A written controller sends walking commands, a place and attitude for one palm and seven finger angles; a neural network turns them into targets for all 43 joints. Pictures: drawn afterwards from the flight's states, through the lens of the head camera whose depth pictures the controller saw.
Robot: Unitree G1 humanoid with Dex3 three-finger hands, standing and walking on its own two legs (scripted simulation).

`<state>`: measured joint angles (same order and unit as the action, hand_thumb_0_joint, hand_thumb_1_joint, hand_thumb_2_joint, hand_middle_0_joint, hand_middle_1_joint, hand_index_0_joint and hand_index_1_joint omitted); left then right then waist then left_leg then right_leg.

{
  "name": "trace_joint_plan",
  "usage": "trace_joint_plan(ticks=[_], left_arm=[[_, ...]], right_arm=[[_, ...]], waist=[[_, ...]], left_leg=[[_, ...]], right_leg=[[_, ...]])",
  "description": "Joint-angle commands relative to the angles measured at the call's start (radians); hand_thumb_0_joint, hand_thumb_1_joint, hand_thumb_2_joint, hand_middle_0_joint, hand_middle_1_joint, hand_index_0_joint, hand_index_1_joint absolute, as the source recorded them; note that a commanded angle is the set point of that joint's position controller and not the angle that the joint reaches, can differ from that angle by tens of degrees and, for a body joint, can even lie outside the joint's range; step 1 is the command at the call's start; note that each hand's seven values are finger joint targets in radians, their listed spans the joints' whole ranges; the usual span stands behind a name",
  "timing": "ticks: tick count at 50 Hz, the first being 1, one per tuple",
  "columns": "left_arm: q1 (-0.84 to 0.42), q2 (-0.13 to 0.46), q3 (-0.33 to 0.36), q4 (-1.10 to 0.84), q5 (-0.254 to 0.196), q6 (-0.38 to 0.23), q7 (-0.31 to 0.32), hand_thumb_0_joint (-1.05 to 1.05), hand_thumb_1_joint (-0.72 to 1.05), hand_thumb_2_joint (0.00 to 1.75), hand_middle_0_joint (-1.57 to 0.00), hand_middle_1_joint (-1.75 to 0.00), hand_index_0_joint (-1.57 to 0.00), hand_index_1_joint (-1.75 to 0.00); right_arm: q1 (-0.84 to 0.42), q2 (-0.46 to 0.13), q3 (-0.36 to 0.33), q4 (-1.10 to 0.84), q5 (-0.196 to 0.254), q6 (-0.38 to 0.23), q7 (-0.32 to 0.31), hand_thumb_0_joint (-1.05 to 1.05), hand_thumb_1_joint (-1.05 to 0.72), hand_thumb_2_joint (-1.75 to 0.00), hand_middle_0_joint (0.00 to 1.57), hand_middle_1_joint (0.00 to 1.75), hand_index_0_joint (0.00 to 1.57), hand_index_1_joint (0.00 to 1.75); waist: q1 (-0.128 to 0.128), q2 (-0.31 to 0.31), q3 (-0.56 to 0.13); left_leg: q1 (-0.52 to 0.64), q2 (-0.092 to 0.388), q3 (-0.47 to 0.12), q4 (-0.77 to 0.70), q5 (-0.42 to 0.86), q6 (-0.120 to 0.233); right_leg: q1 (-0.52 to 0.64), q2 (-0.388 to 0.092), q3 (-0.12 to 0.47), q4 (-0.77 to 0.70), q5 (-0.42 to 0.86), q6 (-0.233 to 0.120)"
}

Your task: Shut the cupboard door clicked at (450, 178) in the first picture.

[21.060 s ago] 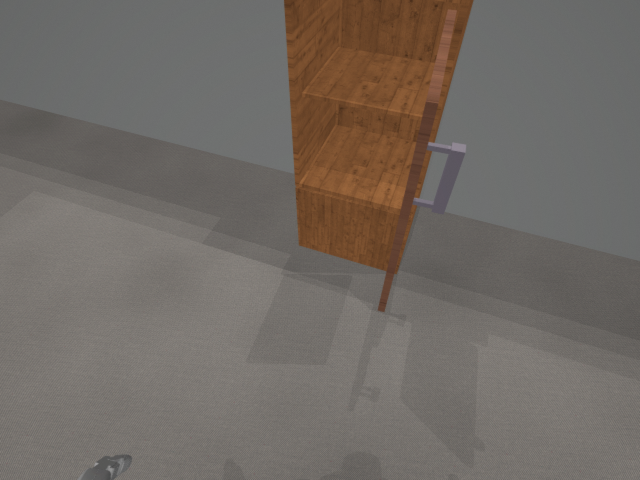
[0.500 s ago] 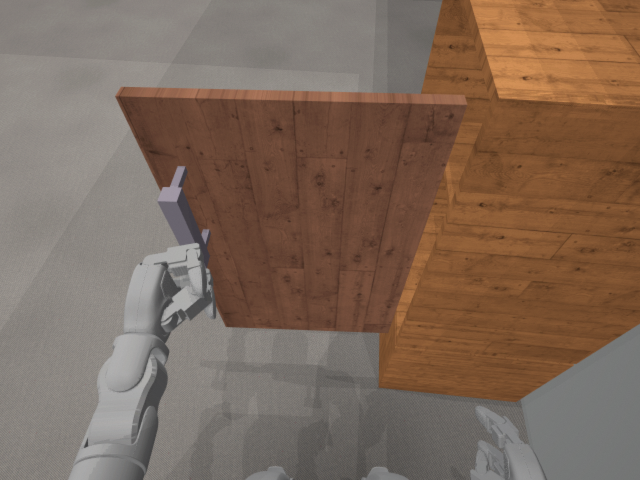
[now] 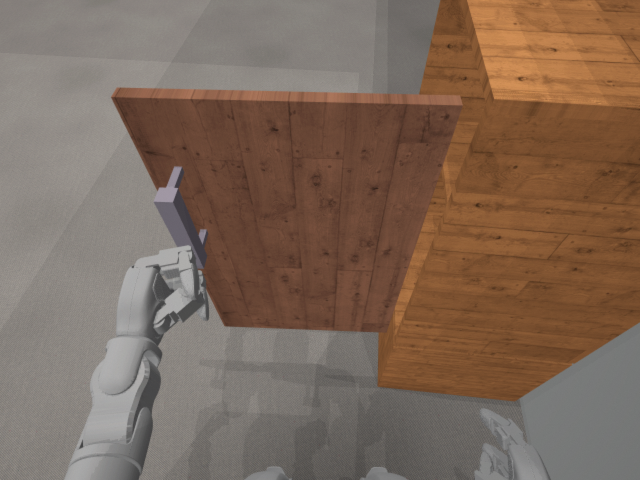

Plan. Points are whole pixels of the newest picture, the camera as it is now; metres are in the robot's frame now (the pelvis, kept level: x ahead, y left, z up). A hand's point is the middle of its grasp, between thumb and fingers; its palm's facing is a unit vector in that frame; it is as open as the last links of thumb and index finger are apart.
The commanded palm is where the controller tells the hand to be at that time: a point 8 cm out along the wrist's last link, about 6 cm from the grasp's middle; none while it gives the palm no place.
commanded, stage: push the door shut along its arc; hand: left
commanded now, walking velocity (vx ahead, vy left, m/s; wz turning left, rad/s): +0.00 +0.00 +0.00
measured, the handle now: (187, 220) +0.43 +0.20 +0.06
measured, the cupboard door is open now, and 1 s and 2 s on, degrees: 94 79 61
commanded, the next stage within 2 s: pull the fist back off the door in 1.88 s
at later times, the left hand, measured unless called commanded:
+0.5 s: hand (213, 255) +0.38 +0.15 +0.06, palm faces -0.11 -0.99 -0.05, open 3.1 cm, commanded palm +0.37 +0.20 +0.06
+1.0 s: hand (236, 216) +0.44 +0.13 +0.06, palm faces -0.26 -0.97 -0.03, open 3.1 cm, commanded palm +0.44 +0.18 +0.06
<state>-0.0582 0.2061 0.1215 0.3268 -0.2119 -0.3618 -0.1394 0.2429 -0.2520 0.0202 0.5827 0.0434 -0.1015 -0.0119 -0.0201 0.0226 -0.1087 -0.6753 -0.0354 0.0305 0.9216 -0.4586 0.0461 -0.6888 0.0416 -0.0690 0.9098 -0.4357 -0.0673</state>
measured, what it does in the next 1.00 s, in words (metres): stands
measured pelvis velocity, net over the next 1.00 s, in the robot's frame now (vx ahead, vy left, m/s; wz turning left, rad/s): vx -0.01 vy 0.01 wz -0.01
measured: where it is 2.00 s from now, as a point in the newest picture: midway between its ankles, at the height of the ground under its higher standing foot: outside the picture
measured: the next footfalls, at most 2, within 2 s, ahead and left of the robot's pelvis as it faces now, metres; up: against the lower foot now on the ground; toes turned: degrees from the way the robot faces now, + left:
none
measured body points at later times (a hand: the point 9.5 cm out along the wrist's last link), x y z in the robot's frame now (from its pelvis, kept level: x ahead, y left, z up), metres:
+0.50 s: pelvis +0.00 +0.00 +0.00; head +0.07 +0.00 +0.44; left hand +0.38 +0.21 +0.07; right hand +0.11 -0.25 -0.11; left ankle +0.00 +0.09 -0.69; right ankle +0.01 -0.08 -0.69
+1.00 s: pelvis -0.01 +0.01 -0.01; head +0.09 +0.02 +0.43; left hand +0.45 +0.19 +0.06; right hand +0.04 -0.25 -0.12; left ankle +0.00 +0.09 -0.69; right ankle +0.01 -0.08 -0.69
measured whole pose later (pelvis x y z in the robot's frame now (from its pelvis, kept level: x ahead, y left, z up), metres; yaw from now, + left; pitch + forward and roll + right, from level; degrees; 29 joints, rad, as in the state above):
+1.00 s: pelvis -0.01 +0.01 -0.01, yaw +0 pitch +17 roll -1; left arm -0.73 0.34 0.19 1.01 -0.17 -0.40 -0.35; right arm 0.35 -0.28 0.03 0.63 0.04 -0.04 0.00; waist -0.12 0.02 -0.10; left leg -0.81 -0.04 0.04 0.96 -0.45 0.07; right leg -0.82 0.04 -0.06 0.94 -0.42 -0.05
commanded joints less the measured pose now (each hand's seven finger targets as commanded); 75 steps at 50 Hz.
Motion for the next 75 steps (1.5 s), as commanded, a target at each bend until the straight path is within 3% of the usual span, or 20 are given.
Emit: trace_joint_plan(ticks=[1, 6, 7, 9, 15, 19, 27, 31, 37, 39, 42, 51, 52, 58, 60, 62, 64, 67, 69, 75], left_arm=[[-0.281, 0.162, 0.074, -0.194, -0.012, -0.068, -0.005, 0.0, 0.9, 0.9, -1.3, -1.5, -1.3, -1.5], [-0.424, 0.152, 0.037, -0.125, -0.011, -0.059, -0.039, 0.0, 0.9, 0.9, -1.3, -1.5, -1.3, -1.5], [-0.414, 0.197, 0.072, -0.092, -0.009, -0.055, -0.044, 0.0, 0.9, 0.9, -1.3, -1.5, -1.3, -1.5], [-0.453, 0.159, 0.037, -0.076, -0.01, -0.048, -0.06, 0.0, 0.9, 0.9, -1.3, -1.5, -1.3, -1.5], [-0.494, 0.216, 0.089, 0.019, -0.009, -0.036, -0.076, 0.0, 0.9, 0.9, -1.3, -1.5, -1.3, -1.5], [-0.596, 0.184, 0.042, 0.028, -0.004, -0.053, -0.094, 0.0, 0.9, 0.9, -1.3, -1.5, -1.3, -1.5], [-0.8, 0.227, 0.043, 0.199, 0.001, -0.061, -0.139, 0.0, 0.9, 0.9, -1.3, -1.5, -1.3, -1.5], [-0.923, 0.214, 0.018, 0.287, 0.003, -0.065, -0.174, 0.0, 0.9, 0.9, -1.3, -1.5, -1.3, -1.5], [-1.003, 0.266, 0.057, 0.382, 0.008, -0.078, -0.207, 0.0, 0.9, 0.9, -1.3, -1.5, -1.3, -1.5], [-0.997, 0.296, 0.095, 0.415, 0.005, -0.08, -0.212, 0.0, 0.9, 0.9, -1.3, -1.5, -1.3, -1.5], [-1.042, 0.319, 0.109, 0.423, 0.011, -0.09, -0.214, 0.0, 0.9, 0.9, -1.3, -1.5, -1.3, -1.5], [-1.211, 0.317, 0.087, 0.521, 0.037, -0.09, -0.235, 0.0, 0.9, 0.9, -1.3, -1.5, -1.3, -1.5], [-1.218, 0.32, 0.086, 0.512, 0.038, -0.094, -0.24, 0.0, 0.9, 0.9, -1.3, -1.5, -1.3, -1.5], [-1.275, 0.303, 0.077, 0.566, 0.036, -0.07, -0.256, 0.0, 0.9, 0.9, -1.3, -1.5, -1.3, -1.5], [-1.301, 0.335, 0.101, 0.588, 0.039, -0.06, -0.251, 0.0, 0.9, 0.9, -1.3, -1.5, -1.3, -1.5], [-1.306, 0.392, 0.149, 0.581, 0.046, -0.064, -0.248, 0.0, 0.9, 0.9, -1.3, -1.5, -1.3, -1.5], [-1.286, 0.388, 0.147, 0.584, 0.057, -0.061, -0.254, 0.0, 0.9, 0.9, -1.3, -1.5, -1.3, -1.5], [-1.323, 0.359, 0.118, 0.632, 0.065, -0.045, -0.26, 0.0, 0.9, 0.9, -1.3, -1.5, -1.3, -1.5], [-1.342, 0.394, 0.143, 0.638, 0.068, -0.033, -0.264, 0.0, 0.9, 0.9, -1.3, -1.5, -1.3, -1.5], [-1.422, 0.363, 0.094, 0.651, 0.07, -0.016, -0.292, 0.0, 0.9, 0.9, -1.3, -1.5, -1.3, -1.5]], right_arm=[[-0.029, -0.121, -0.051, -0.136, 0.001, -0.048, -0.01, 0.0, -0.9, -0.9, 0.2, 0.3, 0.2, 0.3], [-0.007, -0.127, -0.049, -0.112, 0.003, -0.052, -0.016, 0.0, -0.9, -0.9, 0.2, 0.3, 0.2, 0.3], [0.001, -0.134, -0.05, -0.108, 0.003, -0.048, -0.018, 0.0, -0.9, -0.9, 0.2, 0.3, 0.2, 0.3], [-0.001, -0.128, -0.046, -0.115, 0.007, -0.045, -0.015, 0.0, -0.9, -0.9, 0.2, 0.3, 0.2, 0.3], [0.03, -0.138, -0.05, -0.113, 0.006, -0.029, -0.009, 0.0, -0.9, -0.9, 0.2, 0.3, 0.2, 0.3], [0.045, -0.137, -0.052, -0.104, 0.008, -0.024, -0.005, 0.0, -0.9, -0.9, 0.2, 0.3, 0.2, 0.3], [0.082, -0.156, -0.055, -0.063, 0.012, -0.01, -0.012, 0.0, -0.9, -0.9, 0.2, 0.3, 0.2, 0.3], [0.101, -0.161, -0.054, -0.048, 0.012, -0.005, -0.011, 0.0, -0.9, -0.9, 0.2, 0.3, 0.2, 0.3], [0.138, -0.173, -0.055, -0.04, 0.005, 0.012, -0.006, 0.0, -0.9, -0.9, 0.2, 0.3, 0.2, 0.3], [0.149, -0.178, -0.055, -0.043, 0.004, 0.018, -0.002, 0.0, -0.9, -0.9, 0.2, 0.3, 0.2, 0.3], [0.159, -0.179, -0.053, -0.048, 0.0, 0.028, -0.001, 0.0, -0.9, -0.9, 0.2, 0.3, 0.2, 0.3], [0.204, -0.188, -0.057, -0.023, -0.005, 0.043, 0.0, 0.0, -0.9, -0.9, 0.2, 0.3, 0.2, 0.3], [0.21, -0.189, -0.058, -0.022, -0.006, 0.044, -0.002, 0.0, -0.9, -0.9, 0.2, 0.3, 0.2, 0.3], [0.233, -0.194, -0.056, -0.011, -0.013, 0.05, -0.001, 0.0, -0.9, -0.9, 0.2, 0.3, 0.2, 0.3], [0.244, -0.197, -0.054, -0.007, -0.016, 0.051, -0.001, 0.0, -0.9, -0.9, 0.2, 0.3, 0.2, 0.3], [0.253, -0.202, -0.054, -0.016, -0.02, 0.052, -0.001, 0.0, -0.9, -0.9, 0.2, 0.3, 0.2, 0.3], [0.257, -0.197, -0.055, -0.024, -0.022, 0.056, 0.003, 0.0, -0.9, -0.9, 0.2, 0.3, 0.2, 0.3], [0.273, -0.197, -0.054, -0.017, -0.023, 0.065, 0.005, 0.0, -0.9, -0.9, 0.2, 0.3, 0.2, 0.3], [0.283, -0.203, -0.056, -0.02, -0.023, 0.07, 0.005, 0.0, -0.9, -0.9, 0.2, 0.3, 0.2, 0.3], [0.289, -0.202, -0.055, -0.002, -0.024, 0.066, 0.0, 0.0, -0.9, -0.9, 0.2, 0.3, 0.2, 0.3]], waist=[[-0.008, -0.006, -0.272], [-0.045, -0.018, -0.275], [-0.032, -0.024, -0.272], [-0.038, -0.003, -0.286], [-0.025, -0.026, -0.314], [-0.054, -0.014, -0.321], [-0.091, -0.033, -0.295], [-0.108, 0.016, -0.333], [-0.108, 0.028, -0.383], [-0.1, -0.008, -0.39], [-0.098, 0.035, -0.391], [-0.154, 0.021, -0.391], [-0.148, 0.064, -0.417], [-0.169, 0.055, -0.433], [-0.175, 0.041, -0.423], [-0.157, 0.055, -0.467], [-0.155, 0.054, -0.497], [-0.181, 0.039, -0.453], [-0.187, 0.015, -0.454], [-0.211, 0.063, -0.465]], left_leg=[[0.087, 0.021, -0.047, -0.114, 0.243, -0.016], [0.099, 0.024, -0.056, -0.1, 0.256, -0.015], [0.084, 0.025, -0.057, -0.098, 0.256, -0.015], [0.099, 0.022, -0.055, -0.107, 0.271, -0.017], [0.096, 0.022, -0.053, -0.107, 0.317, -0.018], [0.117, 0.025, -0.054, -0.101, 0.33, -0.016], [0.091, 0.024, -0.065, -0.098, 0.238, -0.008], [0.116, 0.021, -0.075, -0.095, 0.237, -0.01], [0.134, 0.024, -0.084, -0.077, 0.301, -0.01], [0.124, 0.025, -0.087, -0.079, 0.307, -0.012], [0.121, 0.024, -0.084, -0.077, 0.322, -0.012], [0.121, 0.031, -0.096, -0.053, 0.294, -0.007], [0.157, 0.032, -0.102, -0.047, 0.33, -0.009], [0.185, 0.039, -0.124, -0.031, 0.363, -0.011], [0.148, 0.037, -0.119, -0.026, 0.348, -0.008], [0.141, 0.032, -0.114, -0.016, 0.38, -0.005], [0.153, 0.035, -0.111, -0.007, 0.42, -0.007], [0.124, 0.036, -0.111, 0.006, 0.416, -0.003], [0.099, 0.037, -0.105, 0.011, 0.397, 0.001], [0.118, 0.037, -0.114, 0.029, 0.38, 0.002]], right_leg=[[0.209, -0.039, 0.095, -0.132, 0.262, 0.048], [0.176, -0.038, 0.09, -0.124, 0.288, 0.051], [0.188, -0.037, 0.094, -0.122, 0.285, 0.049], [0.19, -0.04, 0.089, -0.121, 0.303, 0.048], [0.223, -0.042, 0.092, -0.116, 0.363, 0.046], [0.195, -0.041, 0.088, -0.112, 0.374, 0.048], [0.131, -0.037, 0.092, -0.128, 0.263, 0.045], [0.096, -0.036, 0.086, -0.12, 0.25, 0.039], [0.082, -0.029, 0.079, -0.096, 0.296, 0.033], [0.091, -0.026, 0.076, -0.093, 0.3, 0.033], [0.089, -0.026, 0.076, -0.085, 0.311, 0.03], [-0.002, -0.017, 0.069, -0.076, 0.269, 0.034], [-0.017, -0.015, 0.065, -0.066, 0.281, 0.029], [-0.071, -0.008, 0.05, -0.058, 0.275, 0.029], [-0.062, -0.008, 0.054, -0.057, 0.276, 0.029], [-0.031, -0.008, 0.06, -0.042, 0.308, 0.026], [-0.022, -0.006, 0.063, -0.036, 0.343, 0.029], [-0.056, -0.001, 0.057, -0.031, 0.34, 0.031], [-0.04, 0.001, 0.064, -0.035, 0.344, 0.035], [-0.089, 0.005, 0.06, -0.033, 0.317, 0.03]])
